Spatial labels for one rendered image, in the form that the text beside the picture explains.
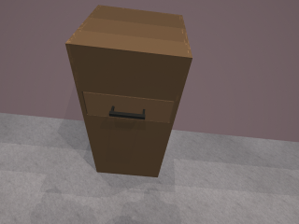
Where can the cabinet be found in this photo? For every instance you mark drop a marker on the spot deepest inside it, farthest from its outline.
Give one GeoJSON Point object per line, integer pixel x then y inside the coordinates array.
{"type": "Point", "coordinates": [136, 53]}

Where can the handle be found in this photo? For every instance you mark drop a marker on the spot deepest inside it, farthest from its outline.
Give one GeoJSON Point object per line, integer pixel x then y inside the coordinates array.
{"type": "Point", "coordinates": [117, 114]}

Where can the drawer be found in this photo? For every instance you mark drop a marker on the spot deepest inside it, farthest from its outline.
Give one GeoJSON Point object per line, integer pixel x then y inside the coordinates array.
{"type": "Point", "coordinates": [101, 103]}

